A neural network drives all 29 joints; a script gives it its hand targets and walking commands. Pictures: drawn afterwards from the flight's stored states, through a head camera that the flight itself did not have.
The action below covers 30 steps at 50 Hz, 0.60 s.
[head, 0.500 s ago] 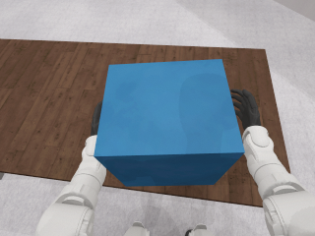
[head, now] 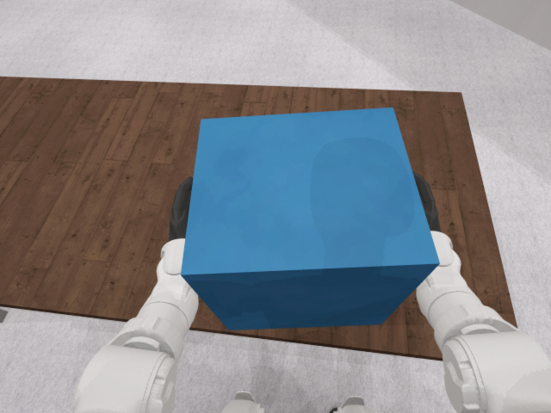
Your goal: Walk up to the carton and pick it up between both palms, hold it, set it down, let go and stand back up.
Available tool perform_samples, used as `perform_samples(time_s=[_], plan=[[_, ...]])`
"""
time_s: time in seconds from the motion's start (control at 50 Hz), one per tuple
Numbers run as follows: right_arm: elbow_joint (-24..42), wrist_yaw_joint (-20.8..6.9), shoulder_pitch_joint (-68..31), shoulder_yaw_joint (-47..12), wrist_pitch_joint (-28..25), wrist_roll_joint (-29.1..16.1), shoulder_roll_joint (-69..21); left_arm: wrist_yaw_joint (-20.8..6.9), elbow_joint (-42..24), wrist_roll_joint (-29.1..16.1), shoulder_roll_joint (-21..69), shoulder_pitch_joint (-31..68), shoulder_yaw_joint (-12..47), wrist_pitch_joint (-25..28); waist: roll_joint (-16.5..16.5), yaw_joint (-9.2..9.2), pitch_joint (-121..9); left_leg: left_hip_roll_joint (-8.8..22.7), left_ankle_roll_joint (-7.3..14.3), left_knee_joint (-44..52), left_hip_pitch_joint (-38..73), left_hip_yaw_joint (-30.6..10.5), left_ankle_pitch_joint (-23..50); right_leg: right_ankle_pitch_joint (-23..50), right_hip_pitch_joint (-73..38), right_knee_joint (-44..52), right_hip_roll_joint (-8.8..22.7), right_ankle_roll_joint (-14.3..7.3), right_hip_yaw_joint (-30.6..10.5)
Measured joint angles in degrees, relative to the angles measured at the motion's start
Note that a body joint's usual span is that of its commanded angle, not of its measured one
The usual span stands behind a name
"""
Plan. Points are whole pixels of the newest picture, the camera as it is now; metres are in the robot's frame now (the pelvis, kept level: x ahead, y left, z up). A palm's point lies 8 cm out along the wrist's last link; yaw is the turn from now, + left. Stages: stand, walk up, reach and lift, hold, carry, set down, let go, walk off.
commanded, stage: reach and lift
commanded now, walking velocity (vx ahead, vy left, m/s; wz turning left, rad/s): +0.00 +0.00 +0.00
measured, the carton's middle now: (300, 232) +0.41 +0.01 -0.02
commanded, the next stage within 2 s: none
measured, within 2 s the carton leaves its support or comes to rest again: leaves its support in 1.52 s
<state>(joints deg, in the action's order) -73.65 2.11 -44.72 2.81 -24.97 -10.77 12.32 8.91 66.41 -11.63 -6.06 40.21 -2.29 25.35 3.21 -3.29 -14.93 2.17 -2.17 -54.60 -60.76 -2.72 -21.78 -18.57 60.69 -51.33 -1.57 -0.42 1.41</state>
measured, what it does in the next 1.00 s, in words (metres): stands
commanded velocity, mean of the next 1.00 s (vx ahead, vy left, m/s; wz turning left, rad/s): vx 0.00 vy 0.00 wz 0.00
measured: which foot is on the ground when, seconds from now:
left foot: down 0.00-1.00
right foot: down 0.00-1.00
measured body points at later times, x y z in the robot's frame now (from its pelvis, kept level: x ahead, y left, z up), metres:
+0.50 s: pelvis +0.01 +0.00 +0.01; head +0.13 -0.01 +0.45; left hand +0.41 +0.18 +0.00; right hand +0.43 -0.18 -0.01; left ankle +0.02 +0.13 -0.67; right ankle +0.04 -0.11 -0.67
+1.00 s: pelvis +0.04 +0.01 +0.03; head +0.15 -0.01 +0.46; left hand +0.41 +0.18 +0.00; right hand +0.42 -0.18 -0.01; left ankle +0.02 +0.13 -0.67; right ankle +0.04 -0.11 -0.67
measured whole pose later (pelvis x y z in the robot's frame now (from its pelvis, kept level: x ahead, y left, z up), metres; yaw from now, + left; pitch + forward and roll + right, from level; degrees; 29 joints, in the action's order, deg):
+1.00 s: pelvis +0.04 +0.01 +0.03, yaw +1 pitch +27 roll -3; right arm -68.8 2.2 -34.6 2.6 -29.7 -2.7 10.8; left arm 8.5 74.7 -10.9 -3.2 33.3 -2.1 41.4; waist 6.2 0.6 -14.4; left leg 1.6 -1.2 -46.2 -51.9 -3.6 -21.1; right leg -17.5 50.2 -41.0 -0.9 0.5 2.4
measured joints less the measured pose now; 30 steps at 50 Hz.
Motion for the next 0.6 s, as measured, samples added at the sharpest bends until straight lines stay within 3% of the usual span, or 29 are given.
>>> perform_samples(time_s=[0.26, 0.48, 0.6], plan=[[-1.7, -1.2, -0.8, 1.5, -1.3, 3.4, 0.5, -0.3, 1.0, 2.0, 1.5, 0.4, -2.5, 1.7, -0.5, -0.43, 0.7, 0.0, 0.3, 1.6, 0.7, 0.6, 0.8, 0.9, -0.5, 1.5, 0.0, 0.2, -0.6], [-0.5, -1.1, 1.4, 7.3, -3.1, 12.9, -1.8, -1.8, 6.6, 6.5, 1.8, -0.3, -7.1, 9.2, 0.6, 2.59, 0.6, -1.1, 0.4, 4.6, 2.6, -0.7, 1.9, 1.1, -3.0, 4.2, 1.1, 0.2, 0.7], [0.0, -0.5, 4.4, 7.5, -4.4, 14.6, -2.6, -1.7, 11.6, 5.1, 1.7, -1.3, -5.1, 13.9, 1.5, 3.95, 0.2, -1.4, 0.7, 6.5, 5.2, -0.7, 1.7, 0.8, -5.7, 6.1, 1.5, 0.5, 0.8]])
